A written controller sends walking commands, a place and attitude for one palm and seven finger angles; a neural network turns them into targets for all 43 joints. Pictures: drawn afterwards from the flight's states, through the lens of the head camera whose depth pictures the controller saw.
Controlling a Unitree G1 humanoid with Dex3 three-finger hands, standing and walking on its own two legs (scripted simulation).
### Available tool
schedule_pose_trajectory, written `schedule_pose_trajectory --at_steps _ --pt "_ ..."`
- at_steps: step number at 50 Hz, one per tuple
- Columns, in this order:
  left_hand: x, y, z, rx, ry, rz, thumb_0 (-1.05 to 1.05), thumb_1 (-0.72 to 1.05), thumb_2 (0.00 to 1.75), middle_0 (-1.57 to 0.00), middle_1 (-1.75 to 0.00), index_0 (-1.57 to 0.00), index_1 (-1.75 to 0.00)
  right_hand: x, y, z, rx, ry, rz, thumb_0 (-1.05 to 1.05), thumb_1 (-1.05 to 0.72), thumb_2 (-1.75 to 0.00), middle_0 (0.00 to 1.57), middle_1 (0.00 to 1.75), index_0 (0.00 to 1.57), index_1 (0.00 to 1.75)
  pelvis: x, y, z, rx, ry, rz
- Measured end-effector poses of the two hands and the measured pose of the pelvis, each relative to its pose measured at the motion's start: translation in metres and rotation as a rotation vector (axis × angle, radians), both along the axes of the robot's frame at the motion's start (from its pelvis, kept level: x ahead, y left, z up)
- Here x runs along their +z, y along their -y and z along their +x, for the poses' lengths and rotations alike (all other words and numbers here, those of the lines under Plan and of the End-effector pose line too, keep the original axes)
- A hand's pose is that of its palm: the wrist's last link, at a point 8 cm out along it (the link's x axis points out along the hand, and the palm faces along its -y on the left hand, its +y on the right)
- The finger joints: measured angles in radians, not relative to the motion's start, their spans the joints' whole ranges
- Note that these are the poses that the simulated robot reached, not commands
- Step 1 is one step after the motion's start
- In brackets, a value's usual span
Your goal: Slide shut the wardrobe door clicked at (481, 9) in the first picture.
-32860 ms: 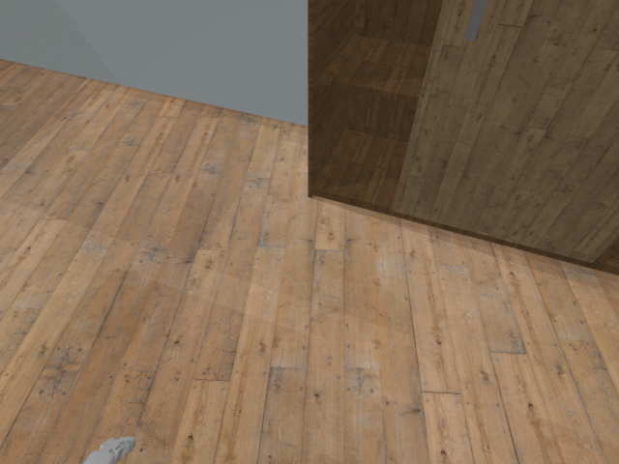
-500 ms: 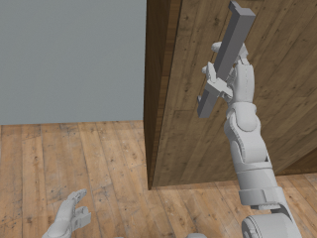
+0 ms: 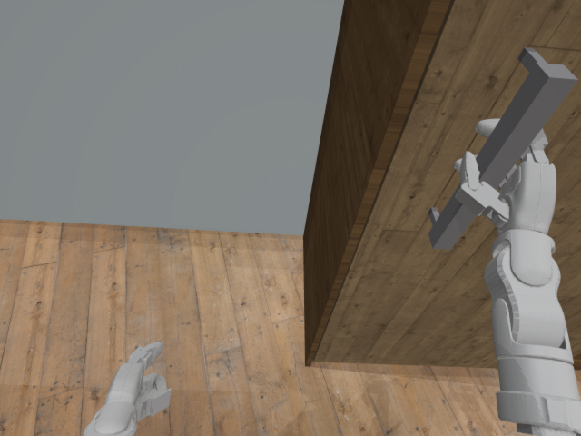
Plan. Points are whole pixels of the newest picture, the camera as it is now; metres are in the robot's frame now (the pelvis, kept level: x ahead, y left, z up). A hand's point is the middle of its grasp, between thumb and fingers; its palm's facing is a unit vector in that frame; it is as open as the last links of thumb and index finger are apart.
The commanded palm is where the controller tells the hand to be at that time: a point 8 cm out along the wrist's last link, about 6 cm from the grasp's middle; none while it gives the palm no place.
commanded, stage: stop walking and hold the door there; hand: right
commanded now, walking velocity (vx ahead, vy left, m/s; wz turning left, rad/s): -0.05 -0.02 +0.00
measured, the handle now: (477, 164) +0.41 -0.22 +0.19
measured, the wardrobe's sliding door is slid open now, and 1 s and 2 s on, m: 0.00 0.00 0.00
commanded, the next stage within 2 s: loosen the grip on the handle in 0.80 s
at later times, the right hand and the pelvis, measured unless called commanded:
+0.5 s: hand (472, 186) +0.36 -0.19 +0.20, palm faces +0.13 +0.99 -0.06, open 6.4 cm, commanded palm +0.34 -0.23 +0.19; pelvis -0.01 -0.05 +0.01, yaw +5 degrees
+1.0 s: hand (481, 182) +0.37 -0.20 +0.20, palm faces +0.05 +1.00 -0.06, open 7.3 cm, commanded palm +0.32 -0.25 +0.19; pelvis -0.02 -0.06 +0.01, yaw +0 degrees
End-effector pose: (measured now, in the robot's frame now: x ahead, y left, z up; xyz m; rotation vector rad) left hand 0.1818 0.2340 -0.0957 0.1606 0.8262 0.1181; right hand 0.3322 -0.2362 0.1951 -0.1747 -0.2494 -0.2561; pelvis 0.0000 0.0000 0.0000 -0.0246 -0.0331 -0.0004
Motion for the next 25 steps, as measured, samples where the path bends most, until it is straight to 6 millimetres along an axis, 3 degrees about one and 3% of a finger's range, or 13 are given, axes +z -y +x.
schedule_pose_trajectory --at_steps 5,10,17,25 --pt "0.016 -0.026 -0.018 0.07 0.035 0.062 0.01 0.9 0.9 -0.2 -0.3 -0.2 -0.3 0.0 -0.001 -0.001 -0.001 -0.009 0.018 -0.05 -0.67 -0.8 0.45 1.4 0.22 1.35 0.004 0.003 -0.003 0.022 -0.007 0.019" --pt "0.02 -0.03 -0.039 0.12 0.02 0.099 0.01 0.9 0.9 -0.2 -0.3 -0.2 -0.3 0.0 0.0 0.0 0.029 -0.008 0.029 -0.04 -0.69 -0.78 0.45 1.4 0.22 1.36 0.007 0.012 -0.006 0.035 -0.016 0.021" --pt "0.016 0.0 -0.061 0.142 -0.013 0.083 0.01 0.9 0.9 -0.2 -0.3 -0.2 -0.3 -0.001 0.004 0.001 0.086 0.006 0.042 -0.04 -0.69 -0.75 0.45 1.4 0.24 1.36 0.009 0.031 -0.007 0.06 -0.02 0.024" --pt "0.012 0.045 -0.066 0.132 -0.026 0.039 0.01 0.9 0.9 -0.2 -0.3 -0.2 -0.3 -0.002 0.007 0.004 0.147 0.028 0.076 -0.02 -0.68 -0.75 0.45 1.4 0.25 1.38 0.009 0.053 -0.006 0.081 -0.02 0.027"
